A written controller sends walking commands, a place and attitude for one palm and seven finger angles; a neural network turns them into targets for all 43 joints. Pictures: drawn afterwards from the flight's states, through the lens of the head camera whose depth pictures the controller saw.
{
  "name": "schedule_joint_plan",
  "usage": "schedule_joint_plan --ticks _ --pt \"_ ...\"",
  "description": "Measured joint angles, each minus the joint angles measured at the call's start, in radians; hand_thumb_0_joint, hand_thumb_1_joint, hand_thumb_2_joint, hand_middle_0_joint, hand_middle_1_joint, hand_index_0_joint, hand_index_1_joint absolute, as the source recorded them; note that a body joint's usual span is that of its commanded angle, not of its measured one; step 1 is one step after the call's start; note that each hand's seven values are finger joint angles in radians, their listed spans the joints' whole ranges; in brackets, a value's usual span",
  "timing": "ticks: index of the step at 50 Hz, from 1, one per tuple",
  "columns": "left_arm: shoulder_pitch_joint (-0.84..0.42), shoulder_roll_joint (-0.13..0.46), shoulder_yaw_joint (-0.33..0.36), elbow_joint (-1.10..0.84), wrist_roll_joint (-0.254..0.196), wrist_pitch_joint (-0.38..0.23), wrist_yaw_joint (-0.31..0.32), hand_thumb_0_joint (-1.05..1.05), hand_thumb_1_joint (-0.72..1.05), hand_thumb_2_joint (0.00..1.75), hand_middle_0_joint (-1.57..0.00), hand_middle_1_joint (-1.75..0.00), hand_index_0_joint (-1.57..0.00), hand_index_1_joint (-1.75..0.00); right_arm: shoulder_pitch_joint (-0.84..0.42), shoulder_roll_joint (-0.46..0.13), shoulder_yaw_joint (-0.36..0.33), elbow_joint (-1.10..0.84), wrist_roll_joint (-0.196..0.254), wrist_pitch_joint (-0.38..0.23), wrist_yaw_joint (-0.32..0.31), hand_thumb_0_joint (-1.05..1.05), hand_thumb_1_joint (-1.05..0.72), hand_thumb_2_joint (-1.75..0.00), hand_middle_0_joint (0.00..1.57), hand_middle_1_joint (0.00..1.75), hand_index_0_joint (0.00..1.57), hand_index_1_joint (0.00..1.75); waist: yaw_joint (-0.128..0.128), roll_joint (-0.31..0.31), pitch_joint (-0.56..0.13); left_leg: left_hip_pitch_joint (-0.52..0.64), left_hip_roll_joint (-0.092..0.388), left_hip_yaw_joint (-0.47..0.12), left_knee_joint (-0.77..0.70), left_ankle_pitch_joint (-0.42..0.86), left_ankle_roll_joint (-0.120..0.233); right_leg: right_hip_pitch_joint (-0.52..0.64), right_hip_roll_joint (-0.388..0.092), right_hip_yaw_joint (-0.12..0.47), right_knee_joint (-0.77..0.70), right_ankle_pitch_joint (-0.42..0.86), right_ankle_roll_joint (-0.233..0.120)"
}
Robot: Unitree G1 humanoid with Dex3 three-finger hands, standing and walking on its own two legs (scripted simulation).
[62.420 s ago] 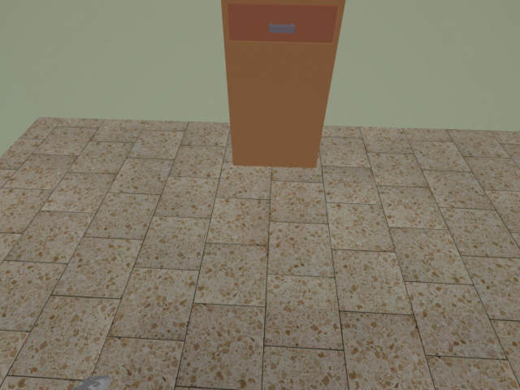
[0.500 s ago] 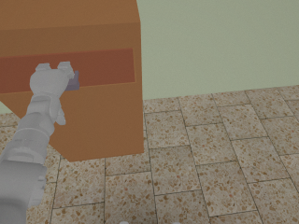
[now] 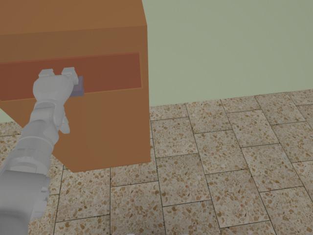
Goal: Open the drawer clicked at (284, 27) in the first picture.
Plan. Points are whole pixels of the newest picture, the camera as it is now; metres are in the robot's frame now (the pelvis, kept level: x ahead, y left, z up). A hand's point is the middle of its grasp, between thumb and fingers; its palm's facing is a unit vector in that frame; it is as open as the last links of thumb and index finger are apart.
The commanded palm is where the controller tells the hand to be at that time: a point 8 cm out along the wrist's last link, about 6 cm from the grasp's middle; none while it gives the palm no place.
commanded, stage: lift the fingers back up to retry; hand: left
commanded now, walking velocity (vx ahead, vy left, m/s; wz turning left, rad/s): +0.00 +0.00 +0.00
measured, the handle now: (64, 86) +0.51 +0.27 +0.05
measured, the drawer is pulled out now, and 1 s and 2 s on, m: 0.00 0.02 0.01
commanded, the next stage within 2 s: re-aim the fingers above the handle in 0.72 s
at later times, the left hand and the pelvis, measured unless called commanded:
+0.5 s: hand (60, 104) +0.44 +0.26 +0.06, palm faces -0.08 -0.06 -1.00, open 14.0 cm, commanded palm +0.43 +0.26 +0.16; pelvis +0.03 +0.00 +0.02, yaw +0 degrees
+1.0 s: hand (61, 101) +0.43 +0.24 +0.09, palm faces -0.20 -0.05 -0.98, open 14.0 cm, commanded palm +0.43 +0.25 +0.16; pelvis +0.01 -0.02 +0.02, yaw +2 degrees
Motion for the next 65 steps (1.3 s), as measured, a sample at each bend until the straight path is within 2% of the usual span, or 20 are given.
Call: schedule_joint_plan --ticks 12,23,27,30,32,34,36,39,41,42,45,48,50,52,55,57,60,62,65 --pt "0.082 -0.008 0.029 -0.084 -0.015 0.008 -0.044 0.0 -0.49 0.3 -0.26 -1.22 -0.3 -1.15 -0.019 0.003 -0.016 0.002 -0.005 -0.004 0.003 0.01 -0.9 -0.9 0.2 0.3 0.2 0.3 -0.002 0.013 0.013 0.07 -0.001 0.003 -0.048 0.004 -0.001 0.07 0.0 0.006 -0.051 0.006 0.002" --pt "0.22 -0.009 0.052 -0.262 -0.055 0.002 -0.102 0.0 -0.49 0.3 -0.29 -1.17 -0.33 -1.1 -0.056 0.004 -0.018 0.001 -0.003 -0.019 -0.002 0.01 -0.9 -0.9 0.2 0.3 0.2 0.3 0.008 0.019 0.036 0.155 -0.004 0.0 -0.113 0.013 -0.006 0.155 -0.001 0.007 -0.115 0.015 0.0" --pt "0.274 -0.016 0.043 -0.342 -0.076 0.02 -0.118 0.0 -0.49 0.3 -0.31 -1.15 -0.34 -1.1 -0.075 0.002 -0.022 0.002 -0.006 -0.035 -0.001 0.01 -0.9 -0.9 0.2 0.3 0.2 0.3 0.018 0.022 0.045 0.179 -0.008 -0.006 -0.134 0.027 -0.014 0.179 -0.004 0.003 -0.132 0.025 -0.003" --pt "0.29 -0.025 0.036 -0.428 -0.095 0.015 -0.091 0.0 -0.49 0.3 -0.32 -1.15 -0.34 -1.12 -0.081 -0.002 -0.022 0.007 -0.006 -0.047 -0.006 0.01 -0.9 -0.9 0.2 0.3 0.2 0.3 0.038 0.023 0.045 0.201 -0.012 -0.016 -0.15 0.031 -0.016 0.203 -0.008 -0.005 -0.146 0.023 -0.004" --pt "0.257 -0.022 0.025 -0.442 -0.088 0.016 -0.068 0.0 -0.49 0.3 -0.32 -1.16 -0.34 -1.14 -0.091 -0.005 -0.017 0.019 -0.004 -0.047 -0.01 0.01 -0.9 -0.9 0.2 0.3 0.2 0.3 0.052 0.023 0.04 0.211 -0.016 -0.026 -0.155 0.023 -0.012 0.216 -0.011 -0.014 -0.15 0.011 -0.005" --pt "0.191 -0.016 0.009 -0.398 -0.075 0.049 -0.056 0.0 -0.49 0.3 -0.32 -1.17 -0.34 -1.16 -0.111 -0.008 -0.011 0.035 0.001 -0.04 -0.01 0.01 -0.9 -0.9 0.2 0.3 0.2 0.3 0.06 0.023 0.038 0.218 -0.018 -0.034 -0.155 0.024 -0.013 0.225 -0.013 -0.022 -0.146 0.007 -0.008" --pt "0.126 -0.009 -0.009 -0.32 -0.07 0.11 -0.075 0.0 -0.49 0.3 -0.32 -1.18 -0.33 -1.17 -0.133 -0.012 -0.002 0.041 0.009 -0.023 -0.006 0.01 -0.9 -0.9 0.2 0.3 0.2 0.3 0.065 0.024 0.034 0.229 -0.019 -0.035 -0.163 0.03 -0.016 0.232 -0.013 -0.024 -0.148 0.01 -0.011" --pt "0.058 0.004 -0.045 -0.197 -0.083 0.192 -0.16 0.0 -0.49 0.3 -0.32 -1.18 -0.32 -1.18 -0.152 -0.018 0.015 0.025 0.021 0.005 -0.008 0.01 -0.9 -0.9 0.2 0.3 0.2 0.3 0.061 0.028 0.032 0.246 -0.018 -0.034 -0.179 0.04 -0.019 0.246 -0.012 -0.022 -0.158 0.017 -0.014" --pt "0.043 0.012 -0.045 -0.179 -0.094 0.195 -0.214 0.0 -0.49 0.3 -0.32 -1.19 -0.29 -1.19 -0.152 -0.02 0.023 0.007 0.025 0.017 -0.016 0.01 -0.9 -0.9 0.2 0.3 0.2 0.3 0.057 0.027 0.033 0.257 -0.017 -0.035 -0.188 0.045 -0.02 0.256 -0.011 -0.023 -0.163 0.021 -0.016" --pt "0.037 0.02 -0.045 -0.177 -0.098 0.183 -0.248 0.0 -0.49 0.3 -0.32 -1.19 -0.27 -1.19 -0.148 -0.02 0.026 -0.002 0.024 0.021 -0.022 0.01 -0.9 -0.9 0.2 0.3 0.2 0.3 0.056 0.024 0.035 0.261 -0.017 -0.036 -0.19 0.047 -0.021 0.259 -0.011 -0.024 -0.164 0.022 -0.017" --pt "0.031 0.039 -0.055 -0.172 -0.102 0.092 -0.336 0.0 -0.49 0.3 -0.31 -1.19 -0.26 -1.19 -0.135 -0.022 0.025 -0.019 0.019 0.026 -0.032 0.01 -0.9 -0.9 0.21 0.3 0.2 0.3 0.054 0.01 0.04 0.261 -0.016 -0.04 -0.184 0.049 -0.024 0.259 -0.01 -0.029 -0.156 0.02 -0.02" --pt "0.061 0.03 -0.061 -0.205 -0.1 -0.015 -0.363 0.0 -0.49 0.3 -0.31 -1.2 -0.27 -1.2 -0.118 -0.027 0.013 -0.033 0.015 0.026 -0.035 0.01 -0.9 -0.9 0.2 0.3 0.2 0.3 0.055 0.0 0.05 0.244 -0.013 -0.042 -0.165 0.046 -0.026 0.243 -0.008 -0.032 -0.14 0.018 -0.023" --pt "0.085 0.015 -0.047 -0.232 -0.094 -0.091 -0.34 0.0 -0.49 0.3 -0.32 -1.2 -0.28 -1.2 -0.111 -0.029 0.004 -0.036 0.012 0.023 -0.037 0.01 -0.9 -0.9 0.2 0.3 0.2 0.3 0.054 -0.003 0.061 0.221 -0.012 -0.042 -0.145 0.043 -0.026 0.222 -0.007 -0.032 -0.121 0.016 -0.024" --pt "0.102 0.005 -0.023 -0.253 -0.083 -0.149 -0.284 0.0 -0.49 0.3 -0.32 -1.2 -0.29 -1.2 -0.105 -0.028 -0.005 -0.036 0.008 0.016 -0.038 0.01 -0.9 -0.9 0.2 0.3 0.2 0.3 0.05 -0.006 0.068 0.191 -0.012 -0.041 -0.124 0.04 -0.026 0.191 -0.007 -0.032 -0.099 0.013 -0.025" --pt "0.098 0.005 0.028 -0.256 -0.051 -0.184 -0.164 0.0 -0.49 0.3 -0.32 -1.2 -0.31 -1.2 -0.099 -0.02 -0.012 -0.021 0.001 0.001 -0.039 0.01 -0.9 -0.9 0.2 0.3 0.2 0.3 0.038 -0.007 0.071 0.141 -0.01 -0.037 -0.094 0.037 -0.027 0.139 -0.006 -0.03 -0.068 0.011 -0.025" --pt "0.08 0.023 0.057 -0.241 -0.028 -0.157 -0.078 0.0 -0.49 0.3 -0.32 -1.2 -0.31 -1.2 -0.094 -0.013 -0.012 -0.005 0.0 -0.005 -0.039 0.01 -0.9 -0.9 0.2 0.3 0.2 0.3 0.03 -0.003 0.068 0.115 -0.008 -0.034 -0.082 0.037 -0.027 0.111 -0.004 -0.027 -0.056 0.013 -0.025" --pt "0.024 0.055 0.078 -0.168 -0.015 -0.057 0.001 0.0 -0.49 0.3 -0.32 -1.2 -0.32 -1.2 -0.084 -0.004 -0.007 0.029 0.002 -0.008 -0.031 0.01 -0.9 -0.9 0.2 0.3 0.2 0.3 0.023 0.008 0.06 0.1 -0.006 -0.029 -0.082 0.042 -0.027 0.095 -0.003 -0.022 -0.057 0.02 -0.023" --pt "-0.016 0.078 0.074 -0.093 -0.025 0.028 -0.002 0.0 -0.49 0.3 -0.32 -1.2 -0.32 -1.2 -0.074 -0.002 0.0 0.047 0.009 -0.001 -0.026 0.01 -0.9 -0.9 0.2 0.3 0.2 0.3 0.019 0.018 0.053 0.108 -0.004 -0.024 -0.096 0.047 -0.025 0.102 -0.001 -0.017 -0.071 0.028 -0.021" --pt "-0.067 0.097 0.009 0.019 -0.063 0.139 -0.089 0.0 -0.49 0.3 -0.32 -1.2 -0.31 -1.2 -0.048 -0.003 0.011 0.059 0.026 0.007 -0.023 0.01 -0.9 -0.9 0.2 0.3 0.2 0.3 0.013 0.031 0.046 0.14 -0.005 -0.023 -0.128 0.059 -0.022 0.135 -0.002 -0.014 -0.107 0.042 -0.017"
